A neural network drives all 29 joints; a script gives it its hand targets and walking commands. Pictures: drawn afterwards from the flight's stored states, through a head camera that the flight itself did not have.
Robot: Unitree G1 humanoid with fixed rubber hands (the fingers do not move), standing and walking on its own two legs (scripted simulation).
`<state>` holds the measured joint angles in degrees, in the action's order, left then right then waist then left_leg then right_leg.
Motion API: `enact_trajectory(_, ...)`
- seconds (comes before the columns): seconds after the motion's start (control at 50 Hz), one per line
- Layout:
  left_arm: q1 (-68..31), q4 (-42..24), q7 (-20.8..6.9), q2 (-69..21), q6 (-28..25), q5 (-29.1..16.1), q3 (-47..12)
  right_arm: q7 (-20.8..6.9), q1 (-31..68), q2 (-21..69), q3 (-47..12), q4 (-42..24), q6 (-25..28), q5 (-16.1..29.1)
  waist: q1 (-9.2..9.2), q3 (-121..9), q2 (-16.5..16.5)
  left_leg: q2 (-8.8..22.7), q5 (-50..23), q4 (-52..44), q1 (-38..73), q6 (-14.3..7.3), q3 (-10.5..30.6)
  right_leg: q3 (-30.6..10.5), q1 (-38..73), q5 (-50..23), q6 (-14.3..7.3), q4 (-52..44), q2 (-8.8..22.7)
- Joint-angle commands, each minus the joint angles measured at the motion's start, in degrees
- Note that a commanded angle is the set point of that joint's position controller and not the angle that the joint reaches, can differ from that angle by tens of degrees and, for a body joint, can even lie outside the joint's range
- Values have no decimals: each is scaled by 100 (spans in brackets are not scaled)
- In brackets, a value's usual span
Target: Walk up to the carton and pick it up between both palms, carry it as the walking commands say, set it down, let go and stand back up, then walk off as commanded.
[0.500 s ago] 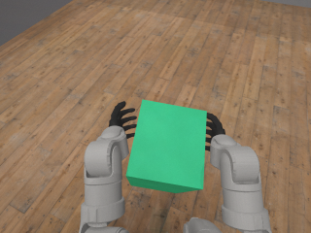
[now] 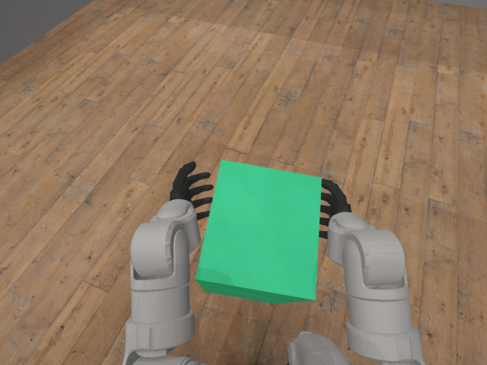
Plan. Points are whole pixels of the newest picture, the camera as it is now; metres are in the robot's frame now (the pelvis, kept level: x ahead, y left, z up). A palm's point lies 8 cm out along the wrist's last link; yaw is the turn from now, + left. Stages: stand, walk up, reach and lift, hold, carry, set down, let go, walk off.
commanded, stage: carry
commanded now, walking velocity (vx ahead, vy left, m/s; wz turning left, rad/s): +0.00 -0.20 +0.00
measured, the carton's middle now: (252, 245) +0.30 +0.00 -0.01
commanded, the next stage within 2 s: none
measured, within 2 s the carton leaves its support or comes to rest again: neither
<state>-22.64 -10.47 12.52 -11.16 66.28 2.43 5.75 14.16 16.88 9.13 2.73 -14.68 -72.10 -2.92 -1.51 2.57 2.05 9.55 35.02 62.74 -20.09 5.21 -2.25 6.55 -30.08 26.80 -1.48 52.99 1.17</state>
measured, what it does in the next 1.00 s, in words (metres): walks ahead: left foot, then right foot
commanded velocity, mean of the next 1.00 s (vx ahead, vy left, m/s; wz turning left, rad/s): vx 0.00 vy -0.20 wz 0.00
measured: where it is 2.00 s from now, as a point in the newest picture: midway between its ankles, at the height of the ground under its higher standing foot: (344, 187)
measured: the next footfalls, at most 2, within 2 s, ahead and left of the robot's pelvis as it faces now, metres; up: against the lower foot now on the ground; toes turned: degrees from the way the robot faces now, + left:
left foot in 0.24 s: +0.22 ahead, +0.03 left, +0.00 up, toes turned +10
right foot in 0.52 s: +0.43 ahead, -0.26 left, +0.00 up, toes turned -6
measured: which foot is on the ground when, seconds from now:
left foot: up 0.00-0.22, down 0.24-0.54, up 0.56-0.78, down 0.80-1.00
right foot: down 0.00-0.28, up 0.30-0.50, down 0.52-0.82, up 0.84-1.00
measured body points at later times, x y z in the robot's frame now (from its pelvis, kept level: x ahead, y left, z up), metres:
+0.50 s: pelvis +0.28 -0.11 +0.00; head +0.35 -0.13 +0.44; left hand +0.62 -0.02 +0.06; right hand +0.58 -0.25 +0.04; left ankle +0.18 +0.02 -0.68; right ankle +0.35 -0.25 -0.67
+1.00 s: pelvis +0.52 -0.23 +0.02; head +0.56 -0.23 +0.46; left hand +0.83 -0.09 +0.09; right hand +0.83 -0.33 +0.08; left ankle +0.45 -0.10 -0.68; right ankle +0.50 -0.35 -0.65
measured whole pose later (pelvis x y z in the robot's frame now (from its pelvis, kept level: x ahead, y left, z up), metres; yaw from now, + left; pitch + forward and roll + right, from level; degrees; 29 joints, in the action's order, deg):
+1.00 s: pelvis +0.52 -0.23 +0.02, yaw -1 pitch +4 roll -1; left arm -20.3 -14.0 14.8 -10.2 67.7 0.9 7.4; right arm 13.2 20.3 10.3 2.1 -9.9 -71.8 -3.3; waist 2.8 1.0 -0.4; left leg 7.0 30.9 47.7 -20.2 2.1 -6.7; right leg 1.5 -32.7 33.5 2.4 62.7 -0.2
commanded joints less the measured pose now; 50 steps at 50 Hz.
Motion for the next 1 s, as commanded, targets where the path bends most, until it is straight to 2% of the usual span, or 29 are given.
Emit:
enact_trajectory(0.0,-1591,-589,-1439,-5703,117,-1685,-3012,-1615,4435,5707,-3639,-1616,539,2711,494,-3666,-1614,-1088,1116,2441,-2636,-57,298,-2354,5135,-11158,-1279,-1359,1895)
enact_trajectory(0.04,-1704,-659,-1407,-5731,114,-1529,-3034,-1714,4104,5881,-3582,-1245,544,2646,432,-3142,-658,-981,1278,2272,-4068,-211,173,-2592,5432,-10122,-1304,-1021,1823)
enact_trajectory(0.1,-1848,-683,-1393,-5696,88,-1580,-3117,-1734,3763,5847,-3505,-1027,562,2586,403,-3217,-594,-746,997,1467,-4590,-349,-39,-2485,5935,-9401,-1130,-943,1801)
enact_trajectory(0.14,-1945,-754,-1420,-5663,72,-1648,-3150,-1724,3706,5811,-3495,-1084,600,2530,278,-3214,-664,-793,-95,-210,-3097,-445,-437,-1782,4788,-9266,-815,-1116,1459)
enact_trajectory(0.18,-1976,-893,-1450,-5663,98,-1875,-3324,-1677,3662,5777,-3450,-1238,651,2455,165,-3351,-791,-1376,-1775,-1932,-683,-343,-1311,-722,3351,-9807,-330,-594,851)
enact_trajectory(0.2,-1991,-955,-1442,-5645,124,-1955,-3429,-1643,3401,5780,-3418,-1253,677,2378,-63,-3627,-708,-1153,-3184,-2650,697,-514,-1207,-532,2662,-9090,-6,19,923)
enact_trajectory(0.22,-2017,-989,-1442,-5599,182,-2051,-3553,-1604,3193,5724,-3308,-1222,705,2285,-234,-4059,181,182,-7427,-2452,2755,-1294,396,-438,1027,-6614,530,1558,762)
enact_trajectory(0.24,-2358,-1212,-1493,-5589,252,-2221,-3729,-1508,3186,5741,-3190,-1210,734,2172,-351,-4158,2381,1590,-12880,-2226,4400,-2570,2892,-594,-1045,-1080,1037,3827,-521)
enact_trajectory(0.26,-2439,-925,-1615,-5543,376,-2332,-3787,-1451,3018,5774,-2885,-728,693,1940,-274,-4247,2802,2001,-12875,-2452,4824,-2766,3386,-1538,-1609,1432,723,4686,-386)
enact_trajectory(0.28,-2494,-554,-1683,-5608,328,-2328,-3780,-1450,3029,5705,-2797,-592,711,1802,-244,-3718,1724,1917,-11866,-2617,4271,-2585,3042,-1744,-1953,1282,597,4825,-250)
enact_trajectory(0.32,-2760,-468,-1785,-5538,262,-2535,-3617,-1400,3589,5716,-2846,-1005,770,1845,-364,-2441,205,1567,-9344,-2513,3945,-2170,2904,-1577,-3573,1870,373,4571,-25)
enact_trajectory(0.4,-2223,-461,-1646,-5576,161,-2204,-3126,-1416,4276,5732,-3337,-1613,778,2256,-149,-2926,-187,1382,-8056,-2246,3967,-1468,1782,-909,-2997,1031,155,1743,397)
enact_trajectory(0.46,-1916,-779,-1530,-5617,126,-1992,-3043,-1458,4152,5692,-3517,-1773,735,2416,73,-3203,633,529,-7769,-1614,1799,-477,-27,122,901,-2052,190,-1835,-80)
enact_trajectory(0.48,-1686,-815,-1499,-5723,89,-1903,-2972,-1491,4179,5650,-3559,-1888,730,2458,318,-3512,232,382,-7132,-825,969,-238,-359,266,2464,-3679,45,-2250,-178)
enact_trajectory(0.5,-1564,-722,-1453,-5761,68,-1879,-2904,-1529,4318,5538,-3615,-1964,694,2560,419,-4027,-1135,-159,-3161,386,-442,49,-200,-914,4182,-7764,-501,-1763,865)
enact_trajectory(0.52,-1501,-490,-1422,-5630,27,-1785,-2886,-1543,4610,5521,-3695,-1899,607,2725,546,-4555,-2793,-1239,506,2048,-1411,233,29,-2321,5361,-12448,-1343,-1434,1898)
enact_trajectory(0.54,-1423,-597,-1382,-5623,-13,-1634,-2984,-1588,4578,5647,-3763,-1819,535,2911,517,-4800,-2709,-1124,606,2370,-1709,28,472,-2716,5672,-12376,-1655,-1522,2196)
enact_trajectory(0.56,-1402,-801,-1346,-5593,-12,-1592,-2909,-1622,4315,5654,-3674,-1697,566,2927,511,-4487,-1878,-985,708,2517,-2089,-11,561,-2513,5499,-11394,-1469,-1419,2193)
enact_trajectory(0.6,-1463,-752,-1338,-5633,-23,-1415,-2858,-1741,4125,5816,-3614,-1347,544,2822,417,-4041,-879,-844,878,2251,-3124,-127,417,-2556,5298,-10026,-1371,-1063,1960)
enact_trajectory(0.68,-1773,-710,-1357,-5709,-31,-1461,-3039,-1775,3714,5756,-3442,-970,577,2628,356,-3944,-624,-605,518,573,-3456,-353,189,-2393,5512,-9199,-1378,-1014,1910)
enact_trajectory(0.74,-1902,-862,-1374,-5727,-43,-1622,-3213,-1769,3744,5771,-3347,-1115,651,2563,292,-3847,-779,-767,-920,-1938,-1029,-403,-285,-1174,3789,-8839,-946,-1124,1380)
enact_trajectory(0.76,-1867,-873,-1371,-5728,-8,-1711,-3288,-1741,3593,5769,-3294,-1109,665,2502,133,-3939,-645,-870,-1999,-2793,13,-397,-612,-726,3226,-8884,-705,-811,1191)
enact_trajectory(0.78,-1878,-903,-1374,-5728,33,-1824,-3432,-1715,3441,5738,-3246,-1164,702,2410,-49,-4230,-155,-387,-4254,-3060,1788,-661,-164,-523,1912,-7234,-281,-195,1122)
enact_trajectory(0.8,-2032,-1016,-1399,-5678,95,-1946,-3590,-1651,3218,5761,-3154,-1127,737,2322,-85,-4421,1323,995,-9930,-2410,3554,-1407,1576,-297,141,-3965,296,1043,592)
enact_trajectory(0.82,-2600,-1345,-1485,-5716,234,-2261,-3831,-1542,3214,5718,-2996,-1051,752,2123,-187,-4183,2740,1612,-12660,-2393,4500,-2272,2567,-577,-1164,768,525,2090,-375)
enact_trajectory(0.84,-2572,-925,-1552,-5751,311,-2286,-3888,-1521,3112,5652,-2798,-714,709,1951,-129,-4060,2455,1816,-12556,-2451,4811,-2292,2611,-1206,-1662,1228,394,2314,-235)
enact_trajectory(0.88,-2734,-748,-1646,-5649,289,-2491,-3888,-1478,3471,5544,-2685,-974,713,1869,-172,-3104,925,1559,-10624,-2512,4479,-1903,2217,-1161,-2711,1293,414,2034,-86)
enact_trajectory(0.92,-2757,-550,-1709,-5653,321,-2533,-3636,-1414,3942,5617,-2789,-1181,689,1927,-136,-2791,637,1340,-9724,-2309,4353,-1541,1835,-706,-2848,1057,421,1006,130)
enact_trajectory(0.98,-2469,-474,-1673,-5745,384,-2397,-3414,-1409,4137,5623,-3049,-1345,610,2061,-47,-3071,704,745,-9006,-2110,3390,-888,504,4,-735,-455,432,-1485,-67)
